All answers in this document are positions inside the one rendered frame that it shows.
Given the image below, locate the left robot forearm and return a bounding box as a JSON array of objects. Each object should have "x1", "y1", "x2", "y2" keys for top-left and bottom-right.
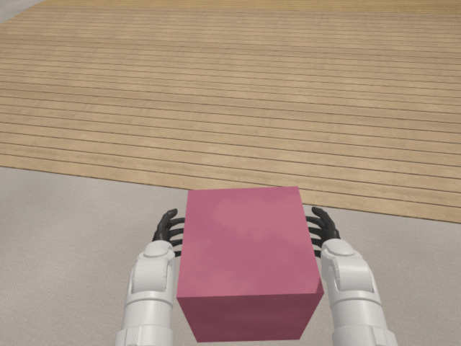
[{"x1": 113, "y1": 240, "x2": 176, "y2": 346}]

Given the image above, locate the right robot forearm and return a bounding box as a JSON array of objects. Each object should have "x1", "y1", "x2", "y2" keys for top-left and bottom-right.
[{"x1": 321, "y1": 239, "x2": 398, "y2": 346}]

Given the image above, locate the carton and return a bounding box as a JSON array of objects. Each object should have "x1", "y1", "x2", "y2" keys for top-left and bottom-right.
[{"x1": 176, "y1": 186, "x2": 324, "y2": 342}]

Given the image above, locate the robot left hand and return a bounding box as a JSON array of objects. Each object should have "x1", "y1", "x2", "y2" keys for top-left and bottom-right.
[{"x1": 152, "y1": 208, "x2": 185, "y2": 257}]

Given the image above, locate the robot right hand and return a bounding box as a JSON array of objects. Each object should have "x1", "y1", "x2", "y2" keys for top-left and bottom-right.
[{"x1": 306, "y1": 207, "x2": 341, "y2": 258}]

